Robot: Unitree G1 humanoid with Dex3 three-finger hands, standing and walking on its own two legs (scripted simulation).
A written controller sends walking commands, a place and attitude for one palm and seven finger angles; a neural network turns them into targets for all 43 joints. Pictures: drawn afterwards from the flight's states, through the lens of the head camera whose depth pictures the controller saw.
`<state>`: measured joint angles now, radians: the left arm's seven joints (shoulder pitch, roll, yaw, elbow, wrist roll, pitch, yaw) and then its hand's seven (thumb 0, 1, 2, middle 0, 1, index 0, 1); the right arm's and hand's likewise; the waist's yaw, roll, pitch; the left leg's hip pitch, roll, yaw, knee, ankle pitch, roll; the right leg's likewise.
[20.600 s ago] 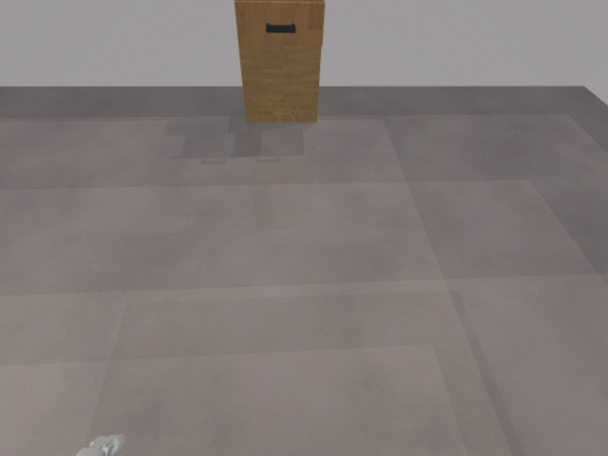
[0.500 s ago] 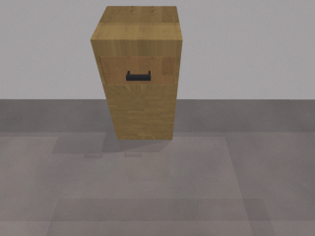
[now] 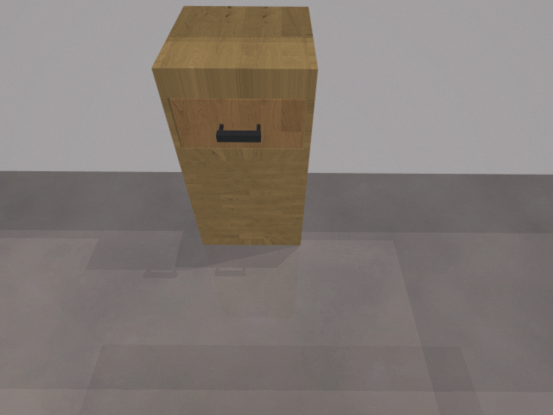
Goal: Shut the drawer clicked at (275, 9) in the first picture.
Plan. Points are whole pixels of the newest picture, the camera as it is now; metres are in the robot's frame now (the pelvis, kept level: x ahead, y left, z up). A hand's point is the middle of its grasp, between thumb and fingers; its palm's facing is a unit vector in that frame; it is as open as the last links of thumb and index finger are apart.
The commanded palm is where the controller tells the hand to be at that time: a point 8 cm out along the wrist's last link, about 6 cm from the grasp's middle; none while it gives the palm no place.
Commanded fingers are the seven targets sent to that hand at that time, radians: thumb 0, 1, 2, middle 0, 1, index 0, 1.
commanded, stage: look to check the result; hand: left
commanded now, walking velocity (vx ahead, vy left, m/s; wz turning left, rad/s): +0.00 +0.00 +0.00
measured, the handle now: (239, 131) +0.88 +0.15 -0.13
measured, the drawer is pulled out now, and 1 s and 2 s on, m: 0.00 0.00 0.00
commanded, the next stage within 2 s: stand and wait in 0.22 s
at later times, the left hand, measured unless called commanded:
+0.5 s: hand out of the picture +0.05 +0.20 -0.17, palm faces -0.01 -0.97 -0.26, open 7.4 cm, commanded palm none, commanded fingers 0.00 0.90 0.90 -0.20 -0.30 -0.20 -0.30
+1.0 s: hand out of the picture +0.07 +0.21 -0.16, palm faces -0.03 -0.96 -0.29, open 7.4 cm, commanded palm none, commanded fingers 0.00 0.90 0.90 -0.20 -0.30 -0.20 -0.30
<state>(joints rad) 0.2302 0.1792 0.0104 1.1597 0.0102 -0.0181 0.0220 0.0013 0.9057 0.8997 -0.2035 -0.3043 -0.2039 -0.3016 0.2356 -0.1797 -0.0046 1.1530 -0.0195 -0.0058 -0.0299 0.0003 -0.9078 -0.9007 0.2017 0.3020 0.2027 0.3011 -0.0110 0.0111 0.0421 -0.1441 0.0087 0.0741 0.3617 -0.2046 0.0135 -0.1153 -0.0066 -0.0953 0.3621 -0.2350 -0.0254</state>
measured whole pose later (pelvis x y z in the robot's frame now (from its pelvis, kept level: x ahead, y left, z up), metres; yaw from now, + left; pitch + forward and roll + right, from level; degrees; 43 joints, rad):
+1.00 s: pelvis +0.01 -0.01 +0.00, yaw -1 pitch -1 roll +0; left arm 0.15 0.27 0.01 1.15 0.01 -0.03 0.01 0.00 0.90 0.90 -0.20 -0.30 -0.21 -0.30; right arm 0.17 -0.27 -0.01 1.14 -0.02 0.00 -0.02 0.00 -0.91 -0.90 0.20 0.30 0.20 0.30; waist -0.02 0.01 0.04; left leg -0.11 0.02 0.08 0.31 -0.19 0.00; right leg -0.08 0.01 -0.09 0.30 -0.21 -0.04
